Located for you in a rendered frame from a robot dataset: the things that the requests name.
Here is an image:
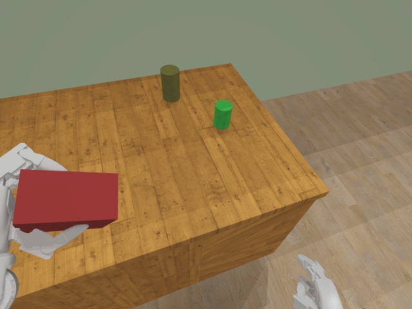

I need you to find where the table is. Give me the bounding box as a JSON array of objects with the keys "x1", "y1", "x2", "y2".
[{"x1": 0, "y1": 63, "x2": 330, "y2": 309}]

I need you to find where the left robot forearm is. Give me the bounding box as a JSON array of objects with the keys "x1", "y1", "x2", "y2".
[{"x1": 0, "y1": 253, "x2": 19, "y2": 309}]

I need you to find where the robot left hand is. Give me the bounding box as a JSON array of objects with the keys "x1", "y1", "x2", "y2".
[{"x1": 0, "y1": 143, "x2": 89, "y2": 259}]

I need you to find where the robot right hand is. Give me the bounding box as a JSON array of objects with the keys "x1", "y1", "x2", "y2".
[{"x1": 293, "y1": 254, "x2": 343, "y2": 309}]

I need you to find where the sponge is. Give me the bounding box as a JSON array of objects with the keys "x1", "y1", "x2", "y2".
[{"x1": 12, "y1": 169, "x2": 118, "y2": 233}]

